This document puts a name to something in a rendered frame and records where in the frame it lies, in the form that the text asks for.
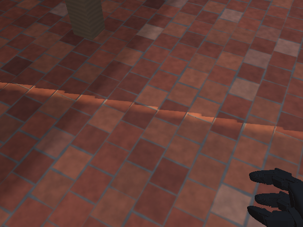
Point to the right robot hand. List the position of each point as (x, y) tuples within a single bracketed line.
[(291, 205)]

